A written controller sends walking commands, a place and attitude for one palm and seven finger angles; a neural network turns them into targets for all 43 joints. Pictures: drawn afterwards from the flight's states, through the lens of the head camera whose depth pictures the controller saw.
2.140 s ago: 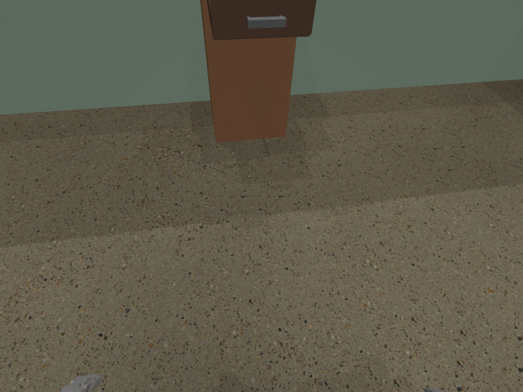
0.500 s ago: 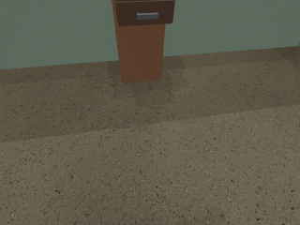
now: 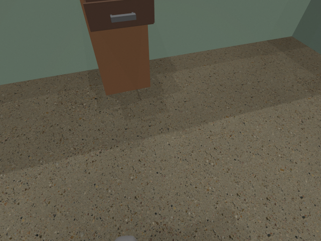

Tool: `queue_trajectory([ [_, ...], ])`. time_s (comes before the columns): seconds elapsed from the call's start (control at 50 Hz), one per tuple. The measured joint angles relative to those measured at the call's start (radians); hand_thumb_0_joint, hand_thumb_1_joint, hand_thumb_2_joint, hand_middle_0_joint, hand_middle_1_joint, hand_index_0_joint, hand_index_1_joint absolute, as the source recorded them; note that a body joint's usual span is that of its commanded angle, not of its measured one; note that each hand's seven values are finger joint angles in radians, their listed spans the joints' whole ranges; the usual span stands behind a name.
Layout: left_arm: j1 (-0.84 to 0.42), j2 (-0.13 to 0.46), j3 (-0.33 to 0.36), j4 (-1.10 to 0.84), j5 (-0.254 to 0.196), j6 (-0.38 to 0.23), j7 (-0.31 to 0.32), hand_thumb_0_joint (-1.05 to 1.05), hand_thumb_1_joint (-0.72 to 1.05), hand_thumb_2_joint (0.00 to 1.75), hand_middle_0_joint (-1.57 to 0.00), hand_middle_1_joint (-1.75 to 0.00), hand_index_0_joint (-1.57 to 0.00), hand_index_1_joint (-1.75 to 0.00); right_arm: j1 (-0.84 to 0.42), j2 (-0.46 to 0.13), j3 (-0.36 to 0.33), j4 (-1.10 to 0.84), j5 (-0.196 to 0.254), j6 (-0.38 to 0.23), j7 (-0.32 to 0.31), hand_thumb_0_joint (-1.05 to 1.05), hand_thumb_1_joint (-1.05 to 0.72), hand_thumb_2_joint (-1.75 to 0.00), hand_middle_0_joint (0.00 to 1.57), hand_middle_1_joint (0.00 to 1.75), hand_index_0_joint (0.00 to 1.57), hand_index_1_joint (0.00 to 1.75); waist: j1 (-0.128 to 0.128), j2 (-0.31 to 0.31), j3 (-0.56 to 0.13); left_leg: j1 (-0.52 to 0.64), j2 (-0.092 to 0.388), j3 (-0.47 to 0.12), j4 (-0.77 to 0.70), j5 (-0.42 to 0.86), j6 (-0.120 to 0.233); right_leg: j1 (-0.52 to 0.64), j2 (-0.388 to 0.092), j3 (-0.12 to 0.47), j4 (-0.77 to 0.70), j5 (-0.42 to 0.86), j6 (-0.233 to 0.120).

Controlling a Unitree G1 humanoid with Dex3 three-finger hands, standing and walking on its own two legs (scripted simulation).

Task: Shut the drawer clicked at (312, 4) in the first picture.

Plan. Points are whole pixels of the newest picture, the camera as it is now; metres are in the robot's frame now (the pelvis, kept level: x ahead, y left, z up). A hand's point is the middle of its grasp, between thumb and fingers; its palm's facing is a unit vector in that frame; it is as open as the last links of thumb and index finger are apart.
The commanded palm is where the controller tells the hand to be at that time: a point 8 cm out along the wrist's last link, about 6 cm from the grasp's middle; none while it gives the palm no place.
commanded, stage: walk to a spot facing it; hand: left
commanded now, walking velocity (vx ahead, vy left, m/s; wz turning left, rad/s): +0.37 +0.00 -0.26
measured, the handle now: (122, 16) +1.19 +0.32 +0.03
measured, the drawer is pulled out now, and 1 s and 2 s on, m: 0.28 0.28 0.28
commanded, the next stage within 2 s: turn to face it in 1.40 s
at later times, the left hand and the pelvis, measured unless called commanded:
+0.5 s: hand (92, 201) +0.25 +0.25 -0.18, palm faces -0.10 -0.98 -0.17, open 7.4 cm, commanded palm none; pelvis +0.22 +0.07 +0.01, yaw -11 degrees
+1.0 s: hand (152, 125) +0.58 +0.09 -0.16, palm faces -0.33 -0.93 -0.18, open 7.4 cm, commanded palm none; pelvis +0.41 -0.04 -0.01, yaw -19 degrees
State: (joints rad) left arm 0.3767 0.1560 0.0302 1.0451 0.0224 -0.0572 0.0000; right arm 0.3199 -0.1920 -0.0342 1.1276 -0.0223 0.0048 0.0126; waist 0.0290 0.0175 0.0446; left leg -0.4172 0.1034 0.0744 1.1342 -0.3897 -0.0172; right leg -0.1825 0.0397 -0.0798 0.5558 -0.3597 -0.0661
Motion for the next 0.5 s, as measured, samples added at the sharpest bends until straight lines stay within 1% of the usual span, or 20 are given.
queue_trajectory([
  [0.04, 0.025, -0.014, -0.004, 0.017, 0.002, -0.002, 0.005, 0.01, 0.90, 0.89, -0.20, -0.30, -0.20, -0.30, -0.032, 0.004, -0.007, -0.023, -0.001, -0.003, 0.003, 0.01, -0.90, -0.89, 0.20, 0.29, 0.20, 0.30, -0.007, -0.006, -0.008, -0.074, 0.009, 0.007, -0.008, 0.061, -0.011, 0.044, 0.005, 0.017, -0.073, 0.022, 0.001],
  [0.08, 0.046, -0.026, -0.008, 0.036, 0.003, -0.005, 0.006, 0.01, 0.90, 0.89, -0.20, -0.30, -0.20, -0.30, -0.068, 0.010, -0.014, -0.052, 0.000, -0.008, 0.007, 0.01, -0.91, -0.89, 0.20, 0.29, 0.20, 0.30, -0.013, -0.011, -0.013, -0.133, 0.019, 0.010, -0.049, 0.118, -0.020, 0.083, 0.008, 0.036, -0.135, 0.037, 0.003],
  [0.14, 0.067, -0.039, -0.011, 0.058, 0.005, -0.009, 0.009, 0.01, 0.90, 0.89, -0.20, -0.30, -0.20, -0.30, -0.121, 0.020, -0.018, -0.090, 0.002, -0.016, 0.015, 0.01, -0.91, -0.89, 0.20, 0.29, 0.20, 0.29, -0.012, -0.014, -0.011, -0.185, 0.028, 0.007, -0.142, 0.178, -0.024, 0.139, 0.012, 0.062, -0.199, 0.040, 0.013],
  [0.2, 0.076, -0.040, -0.009, 0.071, 0.006, -0.010, 0.013, 0.01, 0.90, 0.89, -0.20, -0.30, -0.20, -0.30, -0.169, 0.029, -0.015, -0.116, 0.006, -0.024, 0.021, 0.01, -0.91, -0.89, 0.19, 0.29, 0.20, 0.29, 0.003, -0.018, 0.000, -0.181, 0.025, 0.014, -0.280, 0.207, -0.015, 0.197, 0.009, 0.082, -0.232, 0.018, 0.029],
  [0.26, 0.081, -0.031, -0.001, 0.079, 0.006, -0.007, 0.016, 0.01, 0.90, 0.89, -0.20, -0.30, -0.20, -0.30, -0.207, 0.037, -0.010, -0.135, 0.007, -0.034, 0.023, 0.01, -0.91, -0.89, 0.19, 0.29, 0.20, 0.29, 0.021, -0.028, 0.011, -0.125, 0.001, 0.029, -0.418, 0.202, 0.007, 0.247, -0.002, 0.098, -0.222, -0.035, 0.050],
  [0.28, 0.086, -0.026, 0.002, 0.082, 0.006, -0.007, 0.017, 0.01, 0.90, 0.89, -0.20, -0.30, -0.20, -0.30, -0.216, 0.040, -0.007, -0.142, 0.006, -0.043, 0.021, 0.01, -0.91, -0.89, 0.19, 0.29, 0.20, 0.29, 0.023, -0.034, 0.013, -0.089, -0.013, 0.037, -0.469, 0.206, 0.016, 0.250, -0.010, 0.106, -0.187, -0.068, 0.057],
  [0.3, 0.095, -0.025, 0.006, 0.084, 0.003, -0.005, 0.017, 0.01, 0.90, 0.89, -0.20, -0.30, -0.20, -0.30, -0.220, 0.039, -0.002, -0.152, 0.003, -0.056, 0.018, 0.01, -0.90, -0.89, 0.20, 0.29, 0.20, 0.30, 0.024, -0.033, 0.011, -0.046, -0.020, 0.040, -0.518, 0.224, 0.031, 0.233, -0.012, 0.113, -0.108, -0.109, 0.059],
  [0.32, 0.091, -0.021, 0.013, 0.088, -0.002, 0.003, 0.014, 0.01, 0.90, 0.89, -0.20, -0.30, -0.20, -0.30, -0.226, 0.043, -0.002, -0.157, -0.003, -0.069, 0.012, 0.01, -0.90, -0.89, 0.20, 0.29, 0.20, 0.30, 0.019, -0.039, 0.016, -0.042, -0.022, 0.051, -0.492, 0.231, 0.054, 0.180, -0.019, 0.110, 0.039, -0.138, 0.050],
  [0.34, 0.078, -0.012, 0.018, 0.091, -0.004, 0.011, 0.012, 0.01, 0.90, 0.89, -0.20, -0.30, -0.20, -0.30, -0.229, 0.049, 0.001, -0.161, -0.005, -0.077, 0.008, 0.01, -0.90, -0.89, 0.20, 0.29, 0.20, 0.30, 0.018, -0.050, 0.024, -0.036, -0.023, 0.068, -0.453, 0.199, 0.068, 0.110, -0.023, 0.115, 0.222, -0.145, 0.038],
  [0.36, 0.063, -0.002, 0.021, 0.092, -0.004, 0.019, 0.011, 0.01, 0.90, 0.89, -0.20, -0.30, -0.20, -0.30, -0.224, 0.055, 0.003, -0.161, -0.003, -0.080, 0.004, 0.01, -0.90, -0.89, 0.20, 0.29, 0.20, 0.30, 0.016, -0.059, 0.026, -0.018, -0.024, 0.084, -0.438, 0.165, 0.076, 0.036, -0.024, 0.117, 0.392, -0.137, 0.028],
  [0.38, 0.046, 0.008, 0.024, 0.090, -0.003, 0.025, 0.009, 0.01, 0.90, 0.89, -0.20, -0.30, -0.20, -0.30, -0.212, 0.061, 0.004, -0.158, -0.002, -0.080, 0.000, 0.00, -0.90, -0.89, 0.20, 0.29, 0.20, 0.30, 0.014, -0.065, 0.023, 0.008, -0.027, 0.098, -0.445, 0.141, 0.079, -0.035, -0.030, 0.107, 0.526, -0.109, 0.022],
  [0.4, 0.025, 0.019, 0.029, 0.084, 0.001, 0.030, 0.006, 0.01, 0.90, 0.89, -0.20, -0.30, -0.20, -0.30, -0.196, 0.067, 0.005, -0.152, -0.002, -0.080, -0.004, 0.00, -0.90, -0.89, 0.20, 0.29, 0.20, 0.30, 0.012, -0.070, 0.019, 0.038, -0.031, 0.110, -0.467, 0.130, 0.079, -0.099, -0.041, 0.090, 0.617, -0.071, 0.020],
  [0.42, 0.004, 0.028, 0.033, 0.074, 0.005, 0.035, 0.002, 0.01, 0.90, 0.89, -0.20, -0.30, -0.20, -0.30, -0.176, 0.072, 0.005, -0.143, -0.002, -0.082, -0.009, 0.00, -0.90, -0.89, 0.20, 0.29, 0.20, 0.30, 0.010, -0.072, 0.015, 0.069, -0.036, 0.119, -0.499, 0.134, 0.076, -0.157, -0.054, 0.075, 0.669, -0.033, 0.021],
  [0.44, -0.017, 0.035, 0.037, 0.061, 0.008, 0.038, 0.000, 0.01, 0.90, 0.90, -0.20, -0.30, -0.20, -0.30, -0.155, 0.075, -0.003, -0.134, 0.004, -0.086, -0.017, 0.00, -0.91, -0.89, 0.20, 0.29, 0.20, 0.30, 0.009, -0.074, 0.010, 0.100, -0.043, 0.128, -0.534, 0.139, 0.077, -0.208, -0.067, 0.065, 0.690, 0.002, 0.025],
  [0.46, -0.035, 0.040, 0.041, 0.046, 0.011, 0.041, -0.002, 0.01, 0.91, 0.90, -0.20, -0.30, -0.20, -0.30, -0.135, 0.071, -0.018, -0.130, 0.011, -0.093, -0.029, -0.01, -0.93, -0.89, 0.20, 0.29, 0.20, 0.30, 0.007, -0.076, 0.002, 0.129, -0.050, 0.139, -0.569, 0.142, 0.079, -0.255, -0.080, 0.060, 0.691, 0.033, 0.030],
  [0.5, -0.068, 0.043, 0.048, 0.018, 0.015, 0.046, -0.005, 0.01, 0.91, 0.90, -0.19, -0.30, -0.20, -0.30, -0.097, 0.051, -0.025, -0.115, 0.008, -0.096, -0.034, -0.02, -0.95, -0.89, 0.20, 0.29, 0.20, 0.30, 0.002, -0.075, -0.014, 0.182, -0.063, 0.158, -0.634, 0.148, 0.084, -0.332, -0.102, 0.055, 0.666, 0.092, 0.041],
])
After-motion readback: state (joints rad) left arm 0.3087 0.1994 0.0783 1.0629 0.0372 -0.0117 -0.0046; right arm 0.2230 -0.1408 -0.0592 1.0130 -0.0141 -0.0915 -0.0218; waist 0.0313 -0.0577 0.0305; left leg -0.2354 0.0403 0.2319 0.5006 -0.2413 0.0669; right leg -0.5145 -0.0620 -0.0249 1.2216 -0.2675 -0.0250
